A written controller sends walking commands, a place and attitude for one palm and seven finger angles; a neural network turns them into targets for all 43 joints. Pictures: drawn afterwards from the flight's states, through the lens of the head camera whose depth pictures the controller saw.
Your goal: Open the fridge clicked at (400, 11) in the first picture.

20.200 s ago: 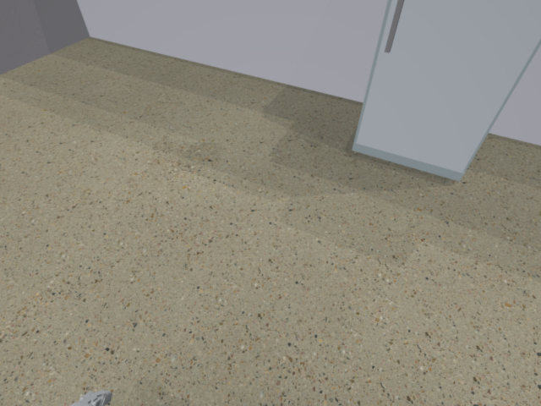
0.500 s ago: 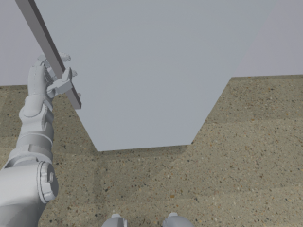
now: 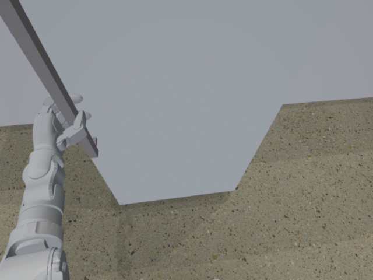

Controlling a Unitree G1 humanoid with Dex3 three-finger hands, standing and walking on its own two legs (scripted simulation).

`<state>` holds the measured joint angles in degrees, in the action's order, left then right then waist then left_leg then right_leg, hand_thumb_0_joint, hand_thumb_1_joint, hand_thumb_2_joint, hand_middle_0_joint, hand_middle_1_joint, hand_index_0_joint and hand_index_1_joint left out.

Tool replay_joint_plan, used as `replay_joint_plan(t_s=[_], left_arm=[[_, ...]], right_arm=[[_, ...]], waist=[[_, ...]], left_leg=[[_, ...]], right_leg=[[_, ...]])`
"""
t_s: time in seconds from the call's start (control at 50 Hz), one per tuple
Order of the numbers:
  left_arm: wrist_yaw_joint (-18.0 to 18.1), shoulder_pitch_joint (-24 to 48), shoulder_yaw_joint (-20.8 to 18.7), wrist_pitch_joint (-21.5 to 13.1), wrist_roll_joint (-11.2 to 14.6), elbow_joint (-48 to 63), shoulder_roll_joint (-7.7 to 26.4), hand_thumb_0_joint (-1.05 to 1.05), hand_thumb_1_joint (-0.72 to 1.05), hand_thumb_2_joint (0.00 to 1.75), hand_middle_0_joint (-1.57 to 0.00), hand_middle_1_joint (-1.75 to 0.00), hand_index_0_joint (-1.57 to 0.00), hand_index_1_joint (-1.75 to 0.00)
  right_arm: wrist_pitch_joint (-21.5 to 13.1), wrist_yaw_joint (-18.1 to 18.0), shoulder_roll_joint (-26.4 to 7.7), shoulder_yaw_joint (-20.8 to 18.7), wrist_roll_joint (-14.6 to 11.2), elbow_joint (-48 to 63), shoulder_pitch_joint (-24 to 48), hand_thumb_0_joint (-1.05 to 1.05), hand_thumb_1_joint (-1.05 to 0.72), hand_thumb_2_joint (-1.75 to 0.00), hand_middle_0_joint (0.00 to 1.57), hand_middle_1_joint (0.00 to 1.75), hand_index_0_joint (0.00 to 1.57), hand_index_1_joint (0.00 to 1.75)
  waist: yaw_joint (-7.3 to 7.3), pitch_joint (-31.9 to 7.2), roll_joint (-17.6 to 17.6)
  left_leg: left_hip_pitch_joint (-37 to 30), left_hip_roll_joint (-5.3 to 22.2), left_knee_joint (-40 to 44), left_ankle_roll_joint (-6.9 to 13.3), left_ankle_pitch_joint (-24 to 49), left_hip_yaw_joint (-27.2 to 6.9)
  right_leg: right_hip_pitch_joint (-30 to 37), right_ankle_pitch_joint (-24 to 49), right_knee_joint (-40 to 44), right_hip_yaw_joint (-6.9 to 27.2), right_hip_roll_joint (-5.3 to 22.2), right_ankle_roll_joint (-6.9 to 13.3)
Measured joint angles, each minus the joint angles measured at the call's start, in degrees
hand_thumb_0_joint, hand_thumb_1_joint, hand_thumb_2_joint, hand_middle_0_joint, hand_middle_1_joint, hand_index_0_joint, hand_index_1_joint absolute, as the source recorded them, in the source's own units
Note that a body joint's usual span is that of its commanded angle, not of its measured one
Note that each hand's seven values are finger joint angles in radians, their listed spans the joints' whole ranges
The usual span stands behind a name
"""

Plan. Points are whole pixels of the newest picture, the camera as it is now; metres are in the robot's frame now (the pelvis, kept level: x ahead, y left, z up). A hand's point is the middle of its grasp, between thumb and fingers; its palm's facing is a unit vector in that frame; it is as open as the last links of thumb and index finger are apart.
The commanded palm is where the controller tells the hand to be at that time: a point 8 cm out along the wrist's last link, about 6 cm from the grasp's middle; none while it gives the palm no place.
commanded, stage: pull the door a little, standing still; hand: left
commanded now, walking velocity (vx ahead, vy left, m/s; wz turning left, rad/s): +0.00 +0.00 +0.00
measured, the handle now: (66, 96) +0.48 +0.24 +0.12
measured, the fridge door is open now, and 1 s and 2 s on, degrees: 0 8 27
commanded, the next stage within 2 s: walk backward, drawing the door open in 0.54 s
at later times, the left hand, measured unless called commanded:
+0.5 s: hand (80, 131) +0.41 +0.21 +0.08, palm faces +0.09 -1.00 +0.00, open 6.2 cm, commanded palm +0.33 +0.25 +0.07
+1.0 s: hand (80, 154) +0.36 +0.20 +0.08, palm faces +0.08 -0.97 -0.23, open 5.9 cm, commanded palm +0.32 +0.25 +0.07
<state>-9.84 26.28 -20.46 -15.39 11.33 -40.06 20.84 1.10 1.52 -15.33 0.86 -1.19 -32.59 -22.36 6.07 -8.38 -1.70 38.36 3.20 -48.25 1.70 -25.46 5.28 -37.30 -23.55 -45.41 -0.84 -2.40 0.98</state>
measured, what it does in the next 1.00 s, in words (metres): walks ahead: right foot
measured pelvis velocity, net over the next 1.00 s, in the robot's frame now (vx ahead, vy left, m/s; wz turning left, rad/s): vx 0.13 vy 0.05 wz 0.03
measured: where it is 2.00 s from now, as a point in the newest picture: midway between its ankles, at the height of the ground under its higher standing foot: (213, 273)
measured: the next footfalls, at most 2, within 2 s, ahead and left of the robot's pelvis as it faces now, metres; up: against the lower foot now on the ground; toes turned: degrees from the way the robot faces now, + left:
right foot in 0.96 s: +0.20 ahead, -0.03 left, +0.00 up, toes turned +12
left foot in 1.22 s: +0.28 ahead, +0.22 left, +0.00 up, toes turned +10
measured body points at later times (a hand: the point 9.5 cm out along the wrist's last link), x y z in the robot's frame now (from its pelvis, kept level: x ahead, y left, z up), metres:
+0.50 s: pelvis +0.04 +0.02 +0.01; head +0.10 +0.02 +0.45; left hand +0.40 +0.26 +0.08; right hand +0.13 -0.24 -0.10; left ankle -0.03 +0.10 -0.69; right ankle -0.03 -0.11 -0.69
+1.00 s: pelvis +0.13 +0.05 +0.05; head +0.15 +0.02 +0.50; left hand +0.35 +0.25 +0.10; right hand +0.27 -0.17 -0.06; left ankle +0.02 +0.13 -0.62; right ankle +0.14 -0.01 -0.69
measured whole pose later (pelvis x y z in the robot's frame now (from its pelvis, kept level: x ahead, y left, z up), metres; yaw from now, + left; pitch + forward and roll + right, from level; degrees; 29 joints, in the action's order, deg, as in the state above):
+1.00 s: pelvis +0.13 +0.05 +0.05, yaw +1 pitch -1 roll +2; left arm 3.3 -18.8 0.0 -0.2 2.1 4.9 10.5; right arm 0.1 -4.2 -10.1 1.8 0.2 -29.5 -15.6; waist 1.8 3.2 -1.2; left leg 15.3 -8.8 -55.7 -3.9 -17.3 -1.6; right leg -14.6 -2.3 -29.9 -7.4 0.2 7.0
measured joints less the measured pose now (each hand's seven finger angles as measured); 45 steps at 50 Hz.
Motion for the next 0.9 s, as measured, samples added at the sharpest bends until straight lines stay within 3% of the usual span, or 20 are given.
replay_joint_plan(t_s=[0.18, 0.32, 0.44, 0.5, 0.58, 0.66, 0.7, 0.76, 0.8, 0.84, 0.9], left_arm=[[-0.8, 0.6, 2.5, -0.9, -1.0, 1.1, -2.3, 0.0, 0.73, 0.8, -0.32, -1.38, -0.31, -1.37], [1.0, -3.3, 2.8, 1.5, 0.2, 4.6, -3.3, 0.01, 0.74, 0.8, -0.28, -1.36, -0.29, -1.36], [2.1, -10.1, 3.1, 1.6, 1.3, 11.8, -3.5, 0.01, 0.76, 0.79, -0.25, -1.35, -0.24, -1.34], [2.1, -14.6, 3.2, 3.1, 2.2, 17.2, -4.1, 0.01, 0.76, 0.78, -0.22, -1.34, -0.22, -1.34], [2.2, -25.0, 4.0, 4.7, 3.6, 25.9, -6.0, 0.02, 0.76, 0.78, -0.19, -1.3, -0.22, -1.35], [2.5, -40.2, 5.9, 2.0, 4.3, 38.1, -8.1, 0.02, 0.73, 0.76, -0.22, -1.3, -0.23, -1.35], [4.1, -42.9, 7.9, 0.8, -0.7, 41.8, -7.4, 0.0, 0.68, 0.76, -0.25, -1.31, -0.25, -1.35], [7.5, -43.0, 12.4, 3.4, -5.9, 44.0, -6.5, -0.06, 0.61, 0.76, -0.31, -1.34, -0.31, -1.36], [9.7, -44.4, 14.2, 5.4, -7.5, 45.2, -7.7, -0.08, 0.61, 0.77, -0.35, -1.35, -0.34, -1.37], [11.8, -45.4, 16.0, 8.2, -9.0, 45.4, -9.0, -0.07, 0.62, 0.78, -0.34, -1.35, -0.37, -1.38], [13.9, -46.1, 17.7, 11.9, -9.2, 44.4, -10.9, -0.05, 0.62, 0.78, -0.31, -1.31, -0.39, -1.39]], right_arm=[[-0.5, -0.5, 0.3, 0.0, 0.4, -1.4, 1.8, 0.0, -0.9, -0.9, 0.2, 0.3, 0.2, 0.3], [-0.8, 0.3, 0.7, -0.2, 0.2, -0.1, 2.5, 0.0, -0.9, -0.9, 0.2, 0.3, 0.2, 0.3], [-1.0, 0.7, 0.9, 0.1, 0.0, 1.5, 2.3, 0.0, -0.9, -0.9, 0.2, 0.3, 0.2, 0.3], [-0.7, 1.1, 1.1, -0.1, 0.2, 2.0, 2.6, 0.0, -0.9, -0.9, 0.2, 0.3, 0.2, 0.3], [-1.0, 1.7, 1.0, 0.0, 0.1, 3.1, 2.1, 0.01, -0.9, -0.9, 0.2, 0.3, 0.2, 0.3], [-2.2, 1.7, 0.7, 0.2, -0.1, 5.1, 2.2, 0.01, -0.9, -0.9, 0.2, 0.3, 0.2, 0.3], [-2.9, -0.5, 1.2, 0.0, -0.2, 4.1, 3.3, 0.01, -0.9, -0.9, 0.2, 0.3, 0.2, 0.3], [-2.3, -3.0, 1.5, -0.2, 0.2, 1.7, 5.9, 0.01, -0.9, -0.9, 0.2, 0.3, 0.2, 0.3], [-1.6, -3.5, 1.7, -0.4, 1.2, 1.3, 7.9, 0.01, -0.9, -0.9, 0.2, 0.3, 0.2, 0.3], [-1.3, -3.6, 2.0, -0.8, 2.5, 1.6, 9.2, 0.01, -0.9, -0.9, 0.2, 0.3, 0.2, 0.3], [-0.6, -3.9, 3.1, -0.9, 2.9, 2.3, 9.6, 0.01, -0.9, -0.9, 0.2, 0.3, 0.2, 0.3]], waist=[[-2.09, 0.1, 0.2], [-2.27, -0.6, -0.5], [-1.91, -1.4, -0.2], [-2.17, -0.9, -0.3], [-3.57, -0.8, -0.5], [-5.55, -1.4, -0.7], [-6.48, 0.8, 0.1], [-6.68, 4.1, 1.2], [-6.35, 6.1, 0.7], [-5.41, 7.7, -1.4], [-4.47, 9.5, -3.4]], left_leg=[[-0.5, -1.2, -0.2, 0.0, -1.2, -2.4], [-1.8, -1.7, 0.6, -0.4, 0.9, -2.6], [-4.1, -1.8, 1.6, 0.4, -2.4, -1.8], [-4.6, -1.8, 0.8, 0.4, 0.0, -1.5], [-7.7, -2.0, 1.7, -0.6, 4.4, -1.7], [-12.2, -2.5, 3.7, -0.6, 2.0, -2.9], [-15.5, -3.4, 4.8, 0.1, 0.0, -3.4], [-18.5, -5.1, 5.7, 0.7, 2.1, -3.6], [-22.5, -6.1, 9.3, 0.4, 4.5, -3.8], [-26.4, -6.6, 12.8, -0.5, 6.9, -5.3], [-30.2, -7.6, 15.1, -2.5, 12.6, -7.1]], right_leg=[[1.1, -1.1, 0.0, -0.6, 0.4, -0.4], [1.7, 1.6, 0.3, 0.5, 0.3, -0.4], [3.5, -1.6, 1.3, 1.7, 0.2, -0.8], [3.6, 1.0, 0.7, 1.9, 0.3, -0.7], [5.6, 6.4, 1.6, 1.4, 0.6, 0.0], [8.9, 5.5, 4.0, 0.1, 0.8, 0.8], [12.8, 2.8, 6.1, -0.1, 1.5, -0.2], [15.9, 3.1, 5.6, -1.2, 3.8, -2.1], [15.4, 5.6, 0.3, -0.6, 4.2, -2.1], [14.3, 1.2, -5.1, -0.7, 2.9, -1.7], [14.3, 2.5, 0.0, -3.1, 1.1, -0.7]])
